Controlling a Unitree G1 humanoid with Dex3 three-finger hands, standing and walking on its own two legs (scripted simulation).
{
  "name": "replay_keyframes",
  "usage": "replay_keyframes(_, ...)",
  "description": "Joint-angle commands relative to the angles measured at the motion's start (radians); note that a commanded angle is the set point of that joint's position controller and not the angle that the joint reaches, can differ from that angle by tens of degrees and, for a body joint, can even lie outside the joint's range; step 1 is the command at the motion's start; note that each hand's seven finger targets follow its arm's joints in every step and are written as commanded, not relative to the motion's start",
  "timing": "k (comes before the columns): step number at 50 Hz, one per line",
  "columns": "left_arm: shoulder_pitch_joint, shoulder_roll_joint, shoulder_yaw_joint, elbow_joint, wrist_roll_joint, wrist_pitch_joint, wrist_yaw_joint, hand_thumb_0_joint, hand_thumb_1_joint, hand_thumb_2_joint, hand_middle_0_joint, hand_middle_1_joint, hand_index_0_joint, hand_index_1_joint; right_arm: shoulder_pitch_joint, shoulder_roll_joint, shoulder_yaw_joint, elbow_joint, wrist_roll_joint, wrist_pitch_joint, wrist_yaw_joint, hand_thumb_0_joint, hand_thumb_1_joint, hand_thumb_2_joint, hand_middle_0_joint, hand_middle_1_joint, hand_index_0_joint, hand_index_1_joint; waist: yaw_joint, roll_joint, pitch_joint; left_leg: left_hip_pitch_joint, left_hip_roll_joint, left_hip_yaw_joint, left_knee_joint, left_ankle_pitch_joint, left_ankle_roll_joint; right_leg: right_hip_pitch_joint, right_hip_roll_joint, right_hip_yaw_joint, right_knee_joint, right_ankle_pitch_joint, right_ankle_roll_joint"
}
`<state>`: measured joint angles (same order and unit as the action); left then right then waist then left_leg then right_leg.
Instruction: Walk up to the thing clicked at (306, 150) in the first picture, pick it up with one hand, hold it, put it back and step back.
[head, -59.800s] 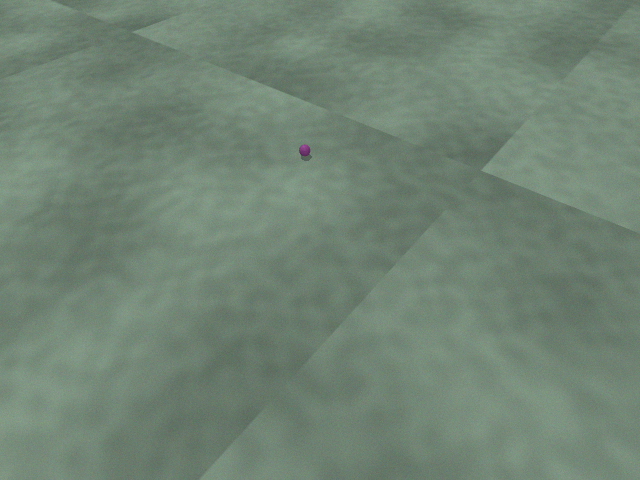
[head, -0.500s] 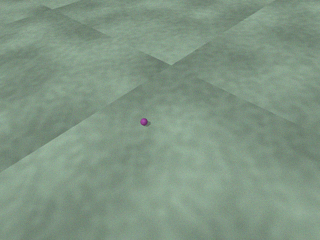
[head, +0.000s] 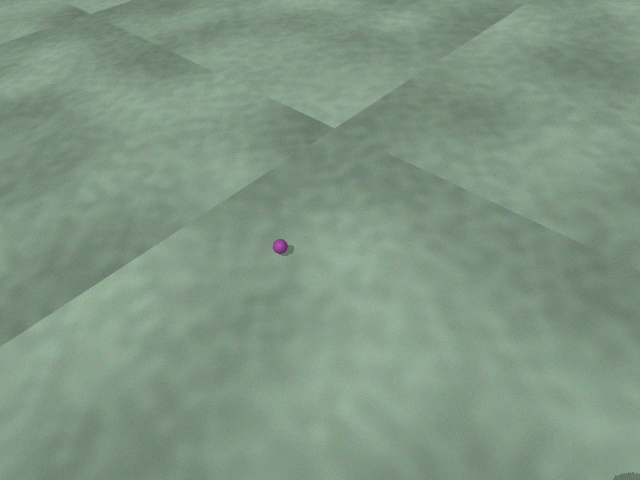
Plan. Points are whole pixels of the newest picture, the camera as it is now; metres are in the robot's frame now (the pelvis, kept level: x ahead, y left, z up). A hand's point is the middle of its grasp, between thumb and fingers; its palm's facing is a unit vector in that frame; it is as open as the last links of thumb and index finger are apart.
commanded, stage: step back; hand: left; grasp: from above
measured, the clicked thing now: (280, 246) +1.11 +0.27 -0.73
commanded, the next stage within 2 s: stand in 0.32 s
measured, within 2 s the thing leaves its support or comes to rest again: neither
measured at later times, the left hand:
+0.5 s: hand out of the picture +0.12 +0.27 -0.14, palm faces -0.03 -0.94 -0.34, open 7.4 cm
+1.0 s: hand out of the picture +0.09 +0.27 -0.14, palm faces -0.06 -0.94 -0.33, open 7.4 cm
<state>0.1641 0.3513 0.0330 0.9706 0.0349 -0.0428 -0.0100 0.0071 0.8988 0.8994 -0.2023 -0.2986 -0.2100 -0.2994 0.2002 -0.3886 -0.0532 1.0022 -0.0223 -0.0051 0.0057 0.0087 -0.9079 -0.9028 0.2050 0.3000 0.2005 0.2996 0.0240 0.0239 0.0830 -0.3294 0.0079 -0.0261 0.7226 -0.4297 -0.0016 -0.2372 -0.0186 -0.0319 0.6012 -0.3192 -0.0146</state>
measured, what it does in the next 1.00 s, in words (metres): steps on the spot: left foot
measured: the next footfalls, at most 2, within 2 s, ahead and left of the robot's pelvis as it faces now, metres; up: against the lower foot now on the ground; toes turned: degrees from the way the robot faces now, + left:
left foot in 0.04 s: +0.08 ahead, +0.14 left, +0.00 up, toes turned +1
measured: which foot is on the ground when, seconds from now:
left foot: up 0.00-0.02, down 0.04-1.00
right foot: down 0.00-1.00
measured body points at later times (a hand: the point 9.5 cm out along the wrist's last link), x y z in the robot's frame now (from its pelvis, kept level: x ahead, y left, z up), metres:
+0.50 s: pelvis +0.03 +0.02 +0.02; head +0.04 +0.02 +0.46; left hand +0.12 +0.32 -0.12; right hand +0.15 -0.27 -0.11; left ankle +0.04 +0.14 -0.73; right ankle +0.00 -0.11 -0.73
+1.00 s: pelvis +0.02 +0.02 +0.02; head +0.03 +0.02 +0.47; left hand +0.10 +0.32 -0.12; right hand +0.08 -0.28 -0.11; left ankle +0.04 +0.14 -0.73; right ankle +0.00 -0.11 -0.73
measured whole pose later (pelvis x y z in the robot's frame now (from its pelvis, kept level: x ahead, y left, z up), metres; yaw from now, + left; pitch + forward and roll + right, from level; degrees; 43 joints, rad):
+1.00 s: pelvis +0.02 +0.02 +0.02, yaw -1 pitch -2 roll +0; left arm 0.11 0.35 0.00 1.15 0.01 -0.02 -0.01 0.01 0.90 0.90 -0.20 -0.30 -0.21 -0.30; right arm 0.10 -0.35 -0.01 1.17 -0.01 -0.01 0.02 0.01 -0.91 -0.90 0.21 0.30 0.20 0.30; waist 0.00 0.00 0.06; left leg -0.15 0.01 0.02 0.32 -0.14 0.00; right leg -0.08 -0.03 -0.01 0.31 -0.19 0.03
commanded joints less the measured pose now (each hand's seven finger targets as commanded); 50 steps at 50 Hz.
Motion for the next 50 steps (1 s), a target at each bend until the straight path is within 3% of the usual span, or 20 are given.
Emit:
replay_keyframes(1,-0.060,0.259,0.051,-0.076,-0.022,-0.005,0.020,0.000,0.900,0.900,-0.200,-0.300,-0.200,-0.300,0.035,-0.146,-0.039,-0.029,-0.007,-0.034,-0.016,0.000,-0.900,-0.900,0.200,0.300,0.200,0.300,-0.040,-0.149,-0.102,0.184,0.007,0.032,-0.271,0.306,0.019,-0.032,-0.165,0.141,-0.061,0.468,-0.077)
replay_keyframes(2,-0.055,0.225,0.039,-0.084,-0.027,-0.002,0.021,0.000,0.900,0.900,-0.200,-0.300,-0.200,-0.300,0.035,-0.177,-0.046,-0.028,-0.010,-0.038,-0.021,0.000,-0.900,-0.900,0.200,0.300,0.200,0.300,-0.037,-0.066,-0.142,0.236,0.090,-0.070,-0.282,0.466,0.045,-0.056,-0.122,0.111,-0.002,0.410,-0.039)
replay_keyframes(3,-0.044,0.197,0.032,-0.078,-0.040,0.007,0.022,0.000,0.900,0.900,-0.200,-0.300,-0.200,-0.300,-0.025,-0.212,-0.045,-0.042,-0.008,-0.041,-0.023,0.000,-0.900,-0.900,0.200,0.300,0.200,0.300,-0.013,0.030,-0.165,0.192,0.207,-0.219,-0.318,0.446,0.101,-0.057,-0.040,0.070,0.032,0.195,-0.002)
replay_keyframes(4,-0.039,0.216,0.039,-0.058,-0.044,0.015,0.024,0.000,0.900,0.900,-0.200,-0.300,-0.200,-0.300,-0.076,-0.248,-0.046,-0.048,0.003,-0.038,-0.018,0.000,-0.900,-0.900,0.200,0.300,0.200,0.300,0.003,0.057,-0.151,0.086,0.255,-0.233,-0.322,0.378,0.164,0.026,-0.011,0.046,0.020,-0.019,0.000)
replay_keyframes(5,-0.038,0.212,0.035,-0.046,-0.034,0.012,0.025,0.000,0.900,0.900,-0.200,-0.300,-0.200,-0.300,-0.110,-0.235,-0.041,-0.045,0.000,-0.035,-0.015,0.000,-0.900,-0.900,0.200,0.300,0.200,0.300,0.010,0.059,-0.129,0.075,0.246,-0.218,-0.317,0.388,0.152,0.053,-0.021,0.059,-0.036,-0.019,-0.009)
replay_keyframes(7,-0.049,0.221,0.037,-0.020,-0.026,0.002,0.025,0.000,0.900,0.900,-0.200,-0.300,-0.200,-0.300,-0.144,-0.191,-0.022,-0.034,0.000,-0.031,-0.015,0.000,-0.900,-0.900,0.200,0.300,0.200,0.300,0.009,0.050,-0.124,0.052,0.167,-0.131,-0.295,0.391,0.077,0.105,-0.055,0.094,-0.122,0.131,-0.018)
replay_keyframes(9,-0.044,0.252,0.043,-0.003,-0.029,-0.005,0.024,0.000,0.900,0.900,-0.200,-0.300,-0.200,-0.300,-0.149,-0.172,-0.013,-0.019,0.005,-0.030,-0.016,0.000,-0.900,-0.900,0.200,0.300,0.200,0.300,0.001,0.030,-0.133,0.095,0.112,-0.066,-0.260,0.416,0.039,0.104,-0.095,0.138,-0.152,0.265,-0.028)
replay_keyframes(11,-0.055,0.250,0.041,0.006,-0.029,-0.008,0.026,0.000,0.900,0.900,-0.200,-0.300,-0.200,-0.300,-0.149,-0.168,-0.011,-0.004,0.007,-0.028,-0.014,0.000,-0.900,-0.900,0.200,0.300,0.200,0.300,-0.008,0.016,-0.171,0.157,0.111,-0.045,-0.244,0.496,0.042,0.112,-0.109,0.134,-0.156,0.363,-0.028)
replay_keyframes(15,-0.085,0.235,0.037,0.023,-0.027,-0.003,0.028,0.000,0.900,0.900,-0.200,-0.300,-0.200,-0.300,-0.174,-0.165,-0.012,0.017,0.009,-0.025,-0.014,0.000,-0.900,-0.900,0.200,0.300,0.200,0.300,-0.010,-0.004,-0.169,0.184,0.127,-0.043,-0.275,0.530,0.048,0.122,-0.099,0.110,-0.182,0.368,-0.017)
replay_keyframes(16,-0.088,0.197,0.014,0.053,-0.038,0.001,0.022,0.000,0.900,0.900,-0.200,-0.300,-0.200,-0.300,-0.153,-0.165,-0.001,0.027,0.019,-0.032,-0.012,0.000,-0.900,-0.900,0.200,0.300,0.200,0.300,-0.032,0.006,-0.168,0.238,0.136,-0.070,-0.330,0.543,0.045,0.101,-0.094,0.109,-0.203,0.352,-0.010)
replay_keyframes(18,-0.096,0.198,0.012,0.061,-0.037,0.001,0.022,0.000,0.900,0.900,-0.200,-0.300,-0.200,-0.300,-0.179,-0.173,-0.004,0.034,0.018,-0.036,-0.012,0.000,-0.900,-0.900,0.200,0.300,0.200,0.300,-0.023,-0.002,-0.162,0.246,0.141,-0.073,-0.337,0.569,0.043,0.130,-0.096,0.097,-0.229,0.363,-0.001)
replay_keyframes(24,-0.123,0.208,0.008,0.098,-0.032,0.000,0.018,0.000,0.900,0.900,-0.200,-0.300,-0.200,-0.300,-0.197,-0.159,0.002,0.055,0.018,-0.033,-0.008,0.000,-0.900,-0.900,0.200,0.300,0.200,0.300,-0.028,-0.020,-0.121,0.234,0.129,-0.062,-0.407,0.443,0.027,0.135,-0.105,0.107,-0.307,0.267,0.007)
replay_keyframes(30,-0.121,0.211,0.007,0.113,-0.027,-0.002,0.017,0.000,0.900,0.900,-0.200,-0.300,-0.200,-0.300,-0.210,-0.160,0.002,0.069,0.017,-0.037,-0.006,0.000,-0.900,-0.900,0.200,0.300,0.200,0.300,-0.022,-0.019,-0.137,0.256,0.131,-0.059,-0.432,0.433,0.023,0.147,-0.116,0.105,-0.332,0.261,0.006)
replay_keyframes(36,-0.117,0.214,0.010,0.123,-0.026,0.000,0.017,0.000,0.900,0.900,-0.200,-0.300,-0.200,-0.300,-0.202,-0.167,0.002,0.082,0.014,-0.033,-0.004,0.000,-0.900,-0.900,0.200,0.300,0.200,0.300,-0.023,-0.015,-0.107,0.217,0.122,-0.064,-0.467,0.302,0.018,0.136,-0.112,0.103,-0.350,0.169,0.007)
replay_keyframes(38,-0.117,0.212,0.007,0.122,-0.025,-0.002,0.017,0.000,0.900,0.900,-0.200,-0.300,-0.200,-0.300,-0.194,-0.164,0.005,0.084,0.015,-0.034,-0.003,0.000,-0.900,-0.900,0.200,0.300,0.200,0.300,-0.023,-0.029,-0.121,0.219,0.127,-0.064,-0.457,0.368,0.021,0.153,-0.119,0.104,-0.347,0.213,0.007)
replay_keyframes(43,-0.104,0.211,0.006,0.125,-0.025,0.001,0.016,0.000,0.900,0.900,-0.200,-0.300,-0.200,-0.300,-0.173,-0.169,0.006,0.093,0.015,-0.033,-0.004,0.000,-0.900,-0.900,0.200,0.300,0.200,0.300,-0.028,-0.008,-0.107,0.217,0.123,-0.066,-0.464,0.308,0.019,0.124,-0.116,0.106,-0.355,0.172,0.005)
replay_keyframes(48,-0.096,0.209,0.003,0.121,-0.027,-0.001,0.017,0.000,0.900,0.900,-0.200,-0.300,-0.200,-0.300,-0.158,-0.171,0.010,0.096,0.016,-0.034,-0.004,0.000,-0.900,-0.900,0.200,0.300,0.200,0.300,-0.029,-0.016,-0.120,0.223,0.125,-0.063,-0.448,0.390,0.019,0.142,-0.120,0.104,-0.350,0.233,0.007)
replay_keyframes(50,-0.101,0.214,0.005,0.123,-0.027,0.003,0.017,0.000,0.900,0.900,-0.200,-0.300,-0.200,-0.300,-0.154,-0.169,0.012,0.098,0.014,-0.032,-0.005,0.000,-0.900,-0.900,0.200,0.300,0.200,0.300,-0.032,-0.022,-0.109,0.210,0.122,-0.066,-0.460,0.334,0.017,0.132,-0.114,0.100,-0.351,0.187,0.007)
